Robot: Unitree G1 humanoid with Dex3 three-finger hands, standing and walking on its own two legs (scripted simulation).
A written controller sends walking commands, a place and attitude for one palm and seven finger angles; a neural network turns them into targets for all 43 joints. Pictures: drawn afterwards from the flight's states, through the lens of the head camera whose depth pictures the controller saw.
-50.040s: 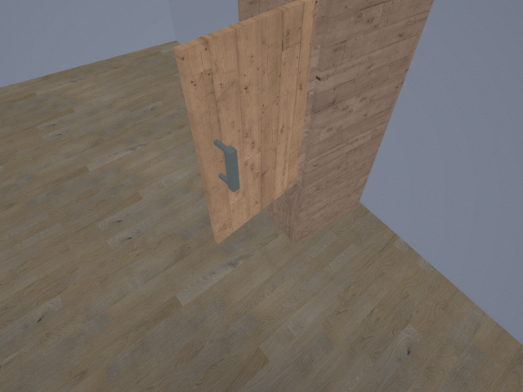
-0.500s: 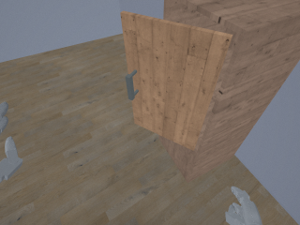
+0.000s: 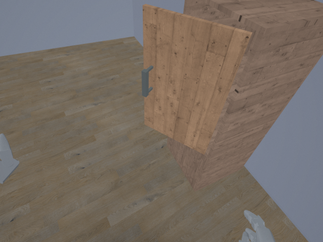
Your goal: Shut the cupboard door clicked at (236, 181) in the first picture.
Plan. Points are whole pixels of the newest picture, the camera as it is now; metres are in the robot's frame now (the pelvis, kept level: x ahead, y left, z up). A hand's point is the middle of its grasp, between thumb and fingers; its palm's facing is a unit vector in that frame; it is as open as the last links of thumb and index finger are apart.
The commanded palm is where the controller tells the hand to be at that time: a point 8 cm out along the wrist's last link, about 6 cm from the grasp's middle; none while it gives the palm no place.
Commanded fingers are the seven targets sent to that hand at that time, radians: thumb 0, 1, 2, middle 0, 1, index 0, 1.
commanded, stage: step back with the hand held close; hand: left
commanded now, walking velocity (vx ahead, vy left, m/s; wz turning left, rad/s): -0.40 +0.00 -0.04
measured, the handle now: (148, 81) +0.72 +0.09 -0.01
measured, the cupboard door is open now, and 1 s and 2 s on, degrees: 33 33 33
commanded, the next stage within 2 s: stop stepping back and stand still in 0.78 s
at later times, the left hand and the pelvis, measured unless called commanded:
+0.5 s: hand out of the picture +0.13 +0.28 +0.18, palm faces +0.51 -0.74 -0.44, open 7.5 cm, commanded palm +0.08 +0.30 +0.19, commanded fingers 0.00 0.90 0.90 -0.20 -0.30 -0.20 -0.30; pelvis -0.06 +0.00 +0.00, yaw +1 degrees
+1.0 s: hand out of the picture +0.05 +0.30 +0.18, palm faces +0.38 -0.82 -0.42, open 7.5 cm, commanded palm -0.01 +0.34 +0.19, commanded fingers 0.00 0.90 0.90 -0.20 -0.30 -0.20 -0.30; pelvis -0.15 +0.04 +0.00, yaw -1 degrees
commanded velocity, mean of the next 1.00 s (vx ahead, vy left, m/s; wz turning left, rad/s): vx -0.32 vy -0.01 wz -0.07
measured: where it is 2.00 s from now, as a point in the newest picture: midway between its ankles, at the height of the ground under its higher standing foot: outside the picture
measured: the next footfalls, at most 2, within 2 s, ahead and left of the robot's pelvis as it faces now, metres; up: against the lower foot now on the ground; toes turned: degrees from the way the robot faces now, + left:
right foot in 0.44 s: -0.07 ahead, -0.13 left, +0.00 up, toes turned +5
right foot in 0.98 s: -0.14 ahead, -0.08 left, +0.00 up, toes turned -5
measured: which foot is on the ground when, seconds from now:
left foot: down 0.00-1.00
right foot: down 0.00-0.28, up 0.30-0.42, down 0.44-0.80, up 0.82-0.96, down 0.98-1.00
